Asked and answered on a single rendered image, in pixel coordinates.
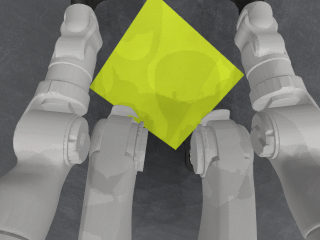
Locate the robot right forearm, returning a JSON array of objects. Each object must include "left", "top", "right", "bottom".
[{"left": 234, "top": 1, "right": 320, "bottom": 112}]

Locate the robot left upper arm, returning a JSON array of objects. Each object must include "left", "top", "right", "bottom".
[{"left": 0, "top": 109, "right": 91, "bottom": 240}]

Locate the carton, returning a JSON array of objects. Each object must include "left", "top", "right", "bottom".
[{"left": 90, "top": 0, "right": 244, "bottom": 150}]

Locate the robot left forearm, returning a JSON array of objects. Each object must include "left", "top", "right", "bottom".
[{"left": 13, "top": 3, "right": 103, "bottom": 156}]

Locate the robot right hand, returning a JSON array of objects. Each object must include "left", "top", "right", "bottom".
[{"left": 230, "top": 0, "right": 264, "bottom": 16}]

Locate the robot left thigh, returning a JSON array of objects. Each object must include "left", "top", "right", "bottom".
[{"left": 78, "top": 114, "right": 149, "bottom": 240}]

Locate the robot right upper arm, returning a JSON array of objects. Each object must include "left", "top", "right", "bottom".
[{"left": 250, "top": 103, "right": 320, "bottom": 240}]

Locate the robot left hand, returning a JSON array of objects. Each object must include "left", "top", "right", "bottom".
[{"left": 70, "top": 0, "right": 106, "bottom": 11}]

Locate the robot right foot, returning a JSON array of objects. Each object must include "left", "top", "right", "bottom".
[{"left": 183, "top": 132, "right": 194, "bottom": 173}]

